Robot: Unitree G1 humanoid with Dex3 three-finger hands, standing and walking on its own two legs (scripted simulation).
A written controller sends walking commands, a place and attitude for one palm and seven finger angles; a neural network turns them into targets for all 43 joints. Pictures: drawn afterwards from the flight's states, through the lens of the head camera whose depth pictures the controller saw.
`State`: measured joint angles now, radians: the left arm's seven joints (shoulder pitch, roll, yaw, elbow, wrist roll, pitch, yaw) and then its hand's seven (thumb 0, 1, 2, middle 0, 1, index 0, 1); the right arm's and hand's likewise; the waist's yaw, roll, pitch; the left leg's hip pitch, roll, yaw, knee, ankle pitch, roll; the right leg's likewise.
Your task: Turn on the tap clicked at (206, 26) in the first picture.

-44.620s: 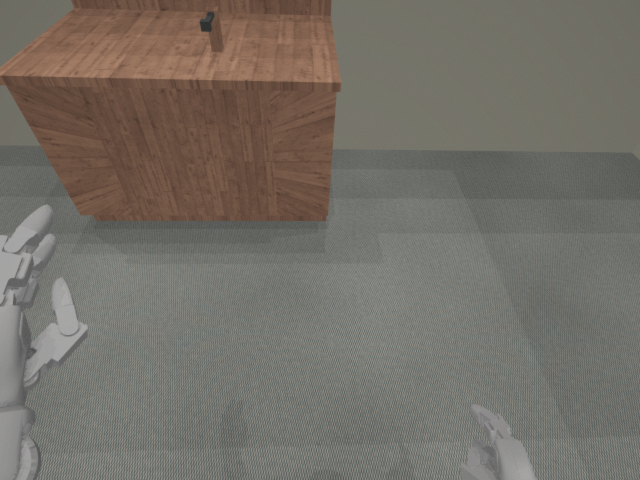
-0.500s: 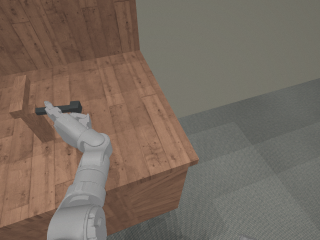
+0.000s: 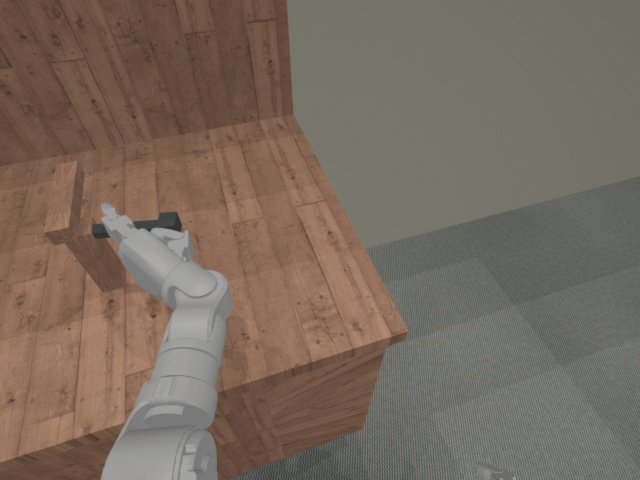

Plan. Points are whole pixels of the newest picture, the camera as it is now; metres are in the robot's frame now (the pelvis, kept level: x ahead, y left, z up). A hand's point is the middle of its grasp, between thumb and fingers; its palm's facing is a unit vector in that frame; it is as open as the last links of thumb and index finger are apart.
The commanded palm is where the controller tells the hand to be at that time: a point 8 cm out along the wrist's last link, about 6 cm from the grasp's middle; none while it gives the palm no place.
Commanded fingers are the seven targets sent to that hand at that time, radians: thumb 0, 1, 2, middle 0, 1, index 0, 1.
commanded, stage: lift the hand up off the lever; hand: left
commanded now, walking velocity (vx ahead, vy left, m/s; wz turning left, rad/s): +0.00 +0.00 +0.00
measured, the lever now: (169, 226) +0.44 +0.24 +0.07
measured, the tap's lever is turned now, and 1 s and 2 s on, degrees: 77 77 77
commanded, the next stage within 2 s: draw the hand back beside the body in 1.70 s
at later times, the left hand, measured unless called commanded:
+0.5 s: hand (192, 236) +0.39 +0.18 +0.11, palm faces +0.80 -0.59 -0.11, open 7.9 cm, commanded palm +0.33 +0.20 +0.11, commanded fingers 0.00 0.90 0.90 -0.15 -0.15 -0.15 -0.15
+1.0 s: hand (178, 227) +0.38 +0.19 +0.13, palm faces +0.81 -0.58 -0.08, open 7.9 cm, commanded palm +0.32 +0.20 +0.13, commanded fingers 0.00 0.90 0.90 -0.15 -0.15 -0.15 -0.15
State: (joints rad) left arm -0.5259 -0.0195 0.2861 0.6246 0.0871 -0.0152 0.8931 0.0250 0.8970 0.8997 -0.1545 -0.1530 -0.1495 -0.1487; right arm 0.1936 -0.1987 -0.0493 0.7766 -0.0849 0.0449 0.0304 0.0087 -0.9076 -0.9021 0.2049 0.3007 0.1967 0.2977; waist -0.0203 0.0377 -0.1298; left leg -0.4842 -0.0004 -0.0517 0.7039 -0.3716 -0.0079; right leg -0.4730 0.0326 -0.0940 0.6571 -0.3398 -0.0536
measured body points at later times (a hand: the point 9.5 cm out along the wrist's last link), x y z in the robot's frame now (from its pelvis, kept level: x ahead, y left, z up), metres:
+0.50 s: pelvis -0.01 -0.01 +0.01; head +0.00 -0.02 +0.46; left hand +0.34 +0.21 +0.12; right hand +0.15 -0.23 -0.11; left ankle -0.02 +0.12 -0.72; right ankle -0.01 -0.08 -0.72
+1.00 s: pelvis +0.00 -0.01 +0.01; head +0.00 -0.02 +0.46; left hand +0.34 +0.22 +0.14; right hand +0.16 -0.25 -0.10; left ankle -0.02 +0.12 -0.72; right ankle -0.01 -0.08 -0.72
